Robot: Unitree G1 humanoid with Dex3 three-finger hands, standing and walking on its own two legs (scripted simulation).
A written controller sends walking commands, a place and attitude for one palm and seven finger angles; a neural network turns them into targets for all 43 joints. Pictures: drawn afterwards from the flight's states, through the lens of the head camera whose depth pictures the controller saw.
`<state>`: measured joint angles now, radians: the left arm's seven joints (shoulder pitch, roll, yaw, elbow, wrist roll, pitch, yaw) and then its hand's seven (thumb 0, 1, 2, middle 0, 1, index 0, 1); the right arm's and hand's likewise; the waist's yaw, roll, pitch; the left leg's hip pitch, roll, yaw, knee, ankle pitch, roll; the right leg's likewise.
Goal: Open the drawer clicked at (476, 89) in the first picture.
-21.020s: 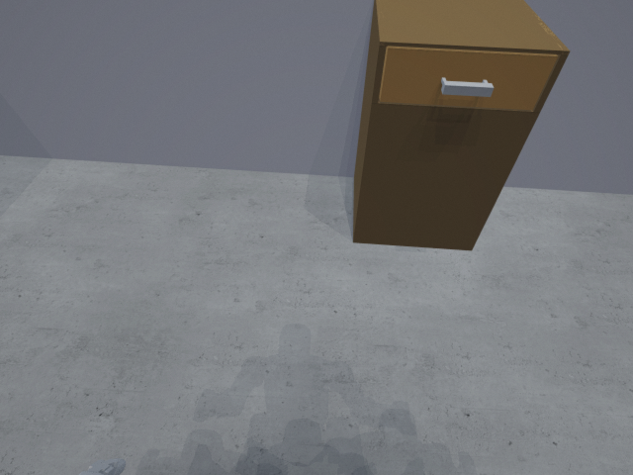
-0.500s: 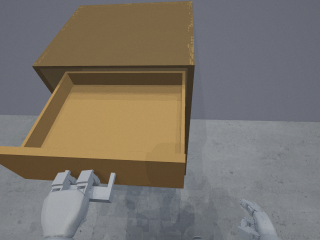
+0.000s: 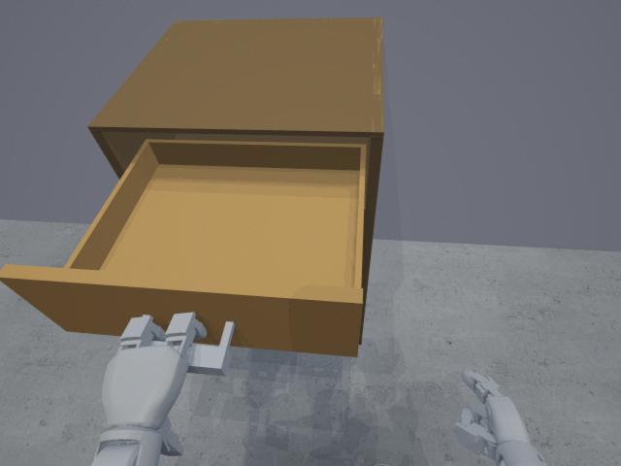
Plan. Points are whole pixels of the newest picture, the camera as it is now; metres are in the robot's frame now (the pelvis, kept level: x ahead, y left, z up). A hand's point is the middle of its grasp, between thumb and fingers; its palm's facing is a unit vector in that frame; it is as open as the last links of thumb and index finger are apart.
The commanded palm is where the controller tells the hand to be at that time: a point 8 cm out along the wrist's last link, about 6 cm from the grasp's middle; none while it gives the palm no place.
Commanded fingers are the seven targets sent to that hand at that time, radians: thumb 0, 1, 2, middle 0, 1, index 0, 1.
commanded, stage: lift the hand off the handle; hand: left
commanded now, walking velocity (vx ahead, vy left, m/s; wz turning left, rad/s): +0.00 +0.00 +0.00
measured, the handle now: (181, 340) +0.26 +0.21 +0.01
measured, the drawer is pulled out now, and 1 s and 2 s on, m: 0.30 0.30 0.30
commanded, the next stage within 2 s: draw the hand back to the body in 1.48 s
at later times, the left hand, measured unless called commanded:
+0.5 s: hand (161, 369) +0.22 +0.21 +0.03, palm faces +0.05 -0.10 -0.99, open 13.4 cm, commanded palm +0.20 +0.21 +0.10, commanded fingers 0.00 -0.50 0.30 -0.30 -1.20 -0.30 -1.20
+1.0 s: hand (142, 344) +0.22 +0.21 +0.10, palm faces +0.06 -0.12 -0.99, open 13.4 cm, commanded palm +0.20 +0.21 +0.17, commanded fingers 0.00 -0.50 0.30 -0.30 -1.20 -0.30 -1.20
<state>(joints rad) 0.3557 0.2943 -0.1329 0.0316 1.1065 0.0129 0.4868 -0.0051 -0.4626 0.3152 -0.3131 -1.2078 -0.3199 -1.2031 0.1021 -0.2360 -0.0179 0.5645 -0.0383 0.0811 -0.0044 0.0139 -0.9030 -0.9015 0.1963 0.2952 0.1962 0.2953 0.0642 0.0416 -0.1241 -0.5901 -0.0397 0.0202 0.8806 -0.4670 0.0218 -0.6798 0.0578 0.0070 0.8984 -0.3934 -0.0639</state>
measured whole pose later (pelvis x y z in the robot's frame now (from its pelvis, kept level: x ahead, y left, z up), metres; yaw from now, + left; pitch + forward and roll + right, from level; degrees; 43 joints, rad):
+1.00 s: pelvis +0.01 +0.01 +0.03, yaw +0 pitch +2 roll +1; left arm 0.36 0.39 -0.16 -0.26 1.00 0.08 0.23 -0.01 -0.49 0.30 -0.36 -1.22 -0.40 -1.23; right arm 0.08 -0.22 0.01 0.58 -0.02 0.11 0.00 0.01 -0.90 -0.90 0.20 0.30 0.20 0.30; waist 0.12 0.09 -0.05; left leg -0.29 -0.04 0.01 0.62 -0.37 0.03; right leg -0.38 0.06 0.02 0.65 -0.31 -0.05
